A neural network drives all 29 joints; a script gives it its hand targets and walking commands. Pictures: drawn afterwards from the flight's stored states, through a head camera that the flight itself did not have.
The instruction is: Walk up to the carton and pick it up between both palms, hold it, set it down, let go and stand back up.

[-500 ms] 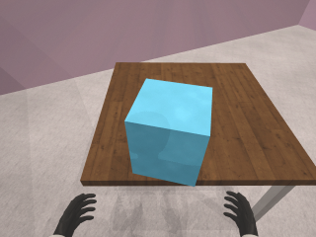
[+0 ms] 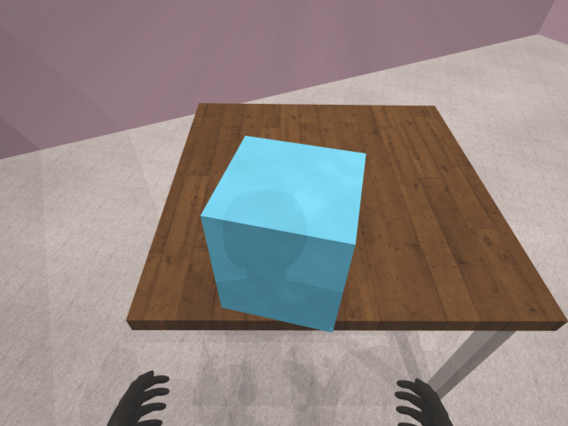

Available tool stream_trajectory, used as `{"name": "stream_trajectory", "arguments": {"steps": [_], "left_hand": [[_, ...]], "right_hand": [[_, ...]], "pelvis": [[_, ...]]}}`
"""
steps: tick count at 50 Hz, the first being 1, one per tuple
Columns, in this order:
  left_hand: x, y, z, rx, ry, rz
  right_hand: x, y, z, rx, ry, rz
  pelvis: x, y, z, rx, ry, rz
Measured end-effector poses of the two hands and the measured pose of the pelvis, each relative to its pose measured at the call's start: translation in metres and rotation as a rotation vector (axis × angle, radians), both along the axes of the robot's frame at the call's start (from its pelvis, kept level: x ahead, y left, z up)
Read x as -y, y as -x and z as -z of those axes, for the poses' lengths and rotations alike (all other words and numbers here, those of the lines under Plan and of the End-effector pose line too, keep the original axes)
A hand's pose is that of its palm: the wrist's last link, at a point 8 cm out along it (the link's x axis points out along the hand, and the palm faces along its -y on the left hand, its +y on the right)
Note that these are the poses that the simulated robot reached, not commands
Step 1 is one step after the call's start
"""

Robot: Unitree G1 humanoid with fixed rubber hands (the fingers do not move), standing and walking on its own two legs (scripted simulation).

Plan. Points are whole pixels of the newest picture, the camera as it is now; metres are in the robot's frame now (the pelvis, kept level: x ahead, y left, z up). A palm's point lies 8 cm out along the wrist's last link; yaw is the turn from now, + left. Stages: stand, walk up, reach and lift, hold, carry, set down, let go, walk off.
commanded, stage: set down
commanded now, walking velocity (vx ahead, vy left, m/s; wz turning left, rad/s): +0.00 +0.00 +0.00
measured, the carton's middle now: (289, 235) +0.44 +0.02 +0.01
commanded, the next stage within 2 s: let go in 0.50 s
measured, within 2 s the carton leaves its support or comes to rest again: neither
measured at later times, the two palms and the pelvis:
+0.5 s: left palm out of the picture +0.14 +0.22 -0.09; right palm out of the picture +0.13 -0.23 -0.09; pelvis +0.00 -0.01 +0.00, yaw +0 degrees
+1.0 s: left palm out of the picture +0.15 +0.22 -0.09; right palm out of the picture +0.12 -0.22 -0.09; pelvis +0.00 +0.00 +0.00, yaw -1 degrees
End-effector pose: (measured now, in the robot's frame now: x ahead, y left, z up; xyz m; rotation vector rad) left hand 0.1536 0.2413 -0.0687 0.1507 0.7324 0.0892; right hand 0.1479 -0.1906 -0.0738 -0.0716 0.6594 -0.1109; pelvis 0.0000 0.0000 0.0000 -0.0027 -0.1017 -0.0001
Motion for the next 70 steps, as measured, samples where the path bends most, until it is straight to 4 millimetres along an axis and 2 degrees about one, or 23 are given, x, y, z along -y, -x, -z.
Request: {"name": "stream_trajectory", "arguments": {"steps": [8,19,28,38,53,56,62,70], "left_hand": [[0.007,0.007,0.004,-0.060,-0.005,-0.023],[0.017,0.011,0.020,-0.124,-0.013,-0.047],[0.025,0.006,0.020,-0.128,-0.029,-0.039],[0.020,-0.003,0.017,-0.128,-0.039,-0.027],[0.015,0.007,0.024,-0.136,-0.028,-0.015],[0.008,0.018,0.027,-0.133,-0.031,-0.010],[-0.012,0.058,0.035,-0.198,-0.054,-0.046],[-0.028,0.109,0.044,-0.324,-0.076,-0.078]], "right_hand": [[0.015,0.001,0.007,-0.030,0.029,-0.024],[0.028,0.009,0.011,-0.114,0.055,-0.050],[0.037,0.017,0.016,-0.137,0.058,-0.051],[0.039,0.017,0.013,-0.119,0.067,-0.052],[0.031,0.027,0.015,-0.143,0.072,-0.037],[0.031,0.034,0.024,-0.216,0.081,-0.021],[0.030,0.051,0.039,-0.306,0.079,-0.006],[0.028,0.084,0.048,-0.402,0.083,-0.002]], "pelvis": [[0.005,0.001,0.000,-0.008,-0.007,-0.003],[0.014,0.004,0.000,-0.029,-0.011,-0.004],[0.014,0.001,0.001,-0.047,-0.008,-0.001],[0.009,0.001,0.000,-0.051,-0.006,0.008],[-0.003,0.005,0.002,-0.050,0.001,0.020],[-0.008,0.001,0.002,-0.062,0.006,0.010],[-0.016,-0.006,0.003,-0.058,0.009,0.004],[-0.022,0.003,0.002,-0.052,0.006,-0.001]]}}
